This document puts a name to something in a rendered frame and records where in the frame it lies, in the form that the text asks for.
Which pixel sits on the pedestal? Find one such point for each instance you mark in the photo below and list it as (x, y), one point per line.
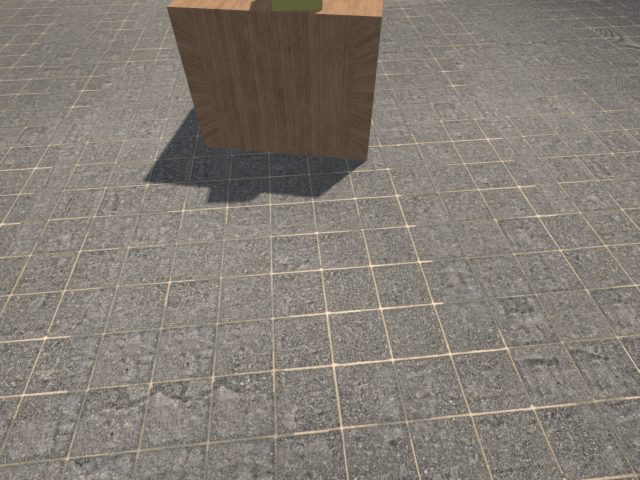
(295, 82)

